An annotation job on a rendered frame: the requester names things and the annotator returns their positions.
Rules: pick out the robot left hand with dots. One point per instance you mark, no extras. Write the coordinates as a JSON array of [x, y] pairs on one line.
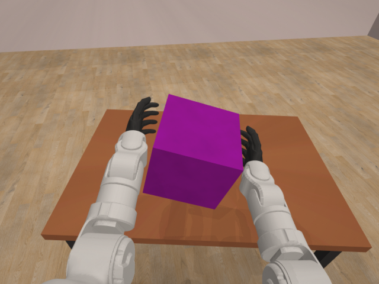
[[136, 121]]

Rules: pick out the table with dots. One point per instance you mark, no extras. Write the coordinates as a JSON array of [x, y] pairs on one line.
[[316, 204]]

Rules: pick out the robot left forearm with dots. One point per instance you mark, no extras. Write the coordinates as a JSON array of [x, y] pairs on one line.
[[114, 210]]

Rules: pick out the robot right forearm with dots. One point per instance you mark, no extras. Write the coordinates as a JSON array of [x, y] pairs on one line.
[[278, 237]]

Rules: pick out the carton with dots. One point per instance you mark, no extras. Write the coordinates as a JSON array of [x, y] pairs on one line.
[[197, 153]]

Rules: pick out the left robot upper arm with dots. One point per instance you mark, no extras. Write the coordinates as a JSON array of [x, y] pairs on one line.
[[99, 258]]

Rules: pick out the robot right hand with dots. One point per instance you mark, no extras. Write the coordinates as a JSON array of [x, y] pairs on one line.
[[253, 146]]

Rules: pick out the right robot upper arm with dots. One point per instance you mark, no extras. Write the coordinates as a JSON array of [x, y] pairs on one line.
[[294, 272]]

